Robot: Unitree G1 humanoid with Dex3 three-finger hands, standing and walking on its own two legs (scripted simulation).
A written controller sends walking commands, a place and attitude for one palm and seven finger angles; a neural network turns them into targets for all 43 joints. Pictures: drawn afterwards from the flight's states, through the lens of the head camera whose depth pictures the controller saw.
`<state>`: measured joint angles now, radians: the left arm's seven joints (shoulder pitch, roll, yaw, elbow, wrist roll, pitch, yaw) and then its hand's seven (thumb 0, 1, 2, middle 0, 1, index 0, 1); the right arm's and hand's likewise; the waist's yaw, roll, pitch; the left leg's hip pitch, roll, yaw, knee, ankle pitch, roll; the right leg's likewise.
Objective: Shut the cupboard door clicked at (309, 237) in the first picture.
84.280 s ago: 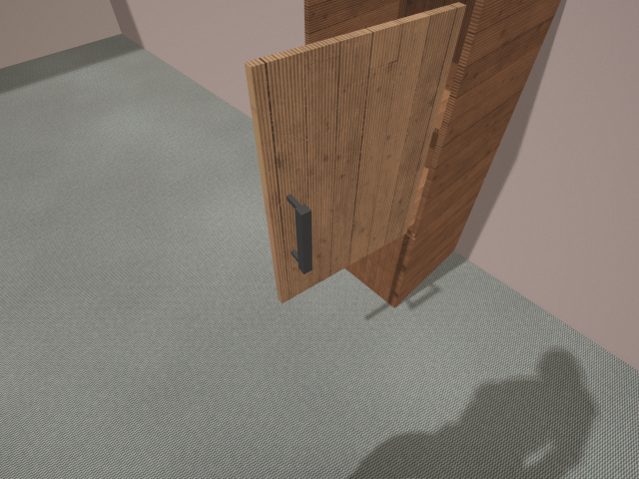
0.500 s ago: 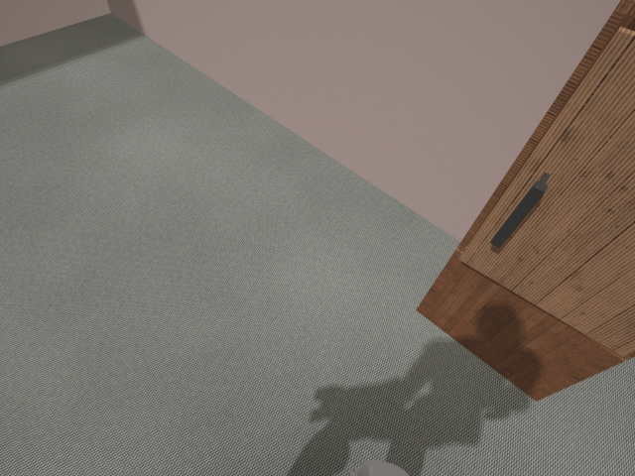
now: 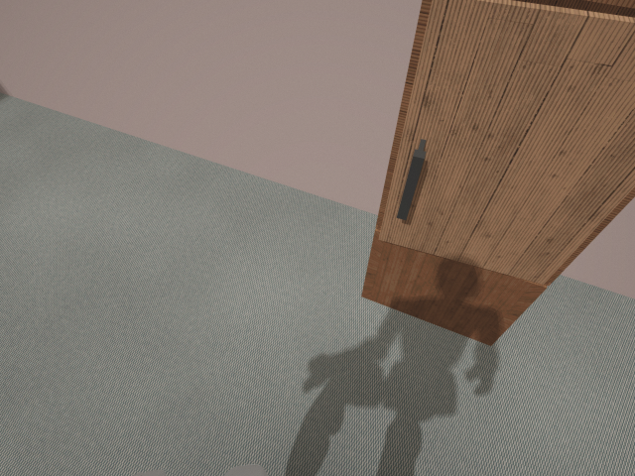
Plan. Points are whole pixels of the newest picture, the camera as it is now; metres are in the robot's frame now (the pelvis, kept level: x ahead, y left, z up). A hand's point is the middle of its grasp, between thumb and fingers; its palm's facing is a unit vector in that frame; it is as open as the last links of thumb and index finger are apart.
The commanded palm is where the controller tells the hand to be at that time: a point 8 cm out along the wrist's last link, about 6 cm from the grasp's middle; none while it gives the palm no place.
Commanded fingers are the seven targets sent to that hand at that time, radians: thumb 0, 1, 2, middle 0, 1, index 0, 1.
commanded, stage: turn to face it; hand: left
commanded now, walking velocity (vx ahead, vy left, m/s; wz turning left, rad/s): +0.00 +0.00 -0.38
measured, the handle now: (411, 181) +0.68 -0.15 -0.09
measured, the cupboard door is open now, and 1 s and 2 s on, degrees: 5 5 5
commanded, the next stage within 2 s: take the last steps up to it in 0.30 s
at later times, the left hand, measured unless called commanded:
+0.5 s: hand out of the picture +0.13 +0.17 -0.15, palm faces -0.17 -0.95 -0.26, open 7.4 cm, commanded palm none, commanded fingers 0.00 0.90 0.90 -0.20 -0.30 -0.20 -0.30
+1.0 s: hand (278, 396) +0.25 +0.08 -0.17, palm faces -0.34 -0.93 -0.16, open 7.4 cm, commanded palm none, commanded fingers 0.00 0.90 0.90 -0.20 -0.30 -0.20 -0.30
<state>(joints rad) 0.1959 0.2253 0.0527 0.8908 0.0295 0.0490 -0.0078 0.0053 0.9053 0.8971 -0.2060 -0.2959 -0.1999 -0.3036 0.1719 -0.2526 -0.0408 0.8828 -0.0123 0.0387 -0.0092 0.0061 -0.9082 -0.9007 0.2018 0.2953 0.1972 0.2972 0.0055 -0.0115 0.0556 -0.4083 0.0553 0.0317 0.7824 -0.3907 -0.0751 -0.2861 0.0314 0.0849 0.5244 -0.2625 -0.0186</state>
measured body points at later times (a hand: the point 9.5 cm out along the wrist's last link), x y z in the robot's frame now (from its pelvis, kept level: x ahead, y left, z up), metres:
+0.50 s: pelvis +0.02 -0.02 +0.00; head +0.05 -0.05 +0.45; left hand +0.13 +0.21 -0.13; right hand +0.01 -0.28 -0.16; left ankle +0.01 +0.12 -0.67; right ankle -0.01 -0.12 -0.74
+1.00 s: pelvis +0.12 -0.08 +0.01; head +0.16 -0.07 +0.45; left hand +0.27 +0.13 -0.15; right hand -0.01 -0.29 -0.13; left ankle +0.08 +0.09 -0.74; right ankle +0.13 -0.25 -0.69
